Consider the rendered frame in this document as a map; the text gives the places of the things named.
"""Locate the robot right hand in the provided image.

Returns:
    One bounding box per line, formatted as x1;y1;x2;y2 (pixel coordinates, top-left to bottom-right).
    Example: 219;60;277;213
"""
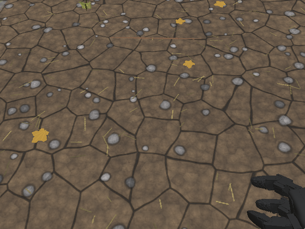
247;174;305;229

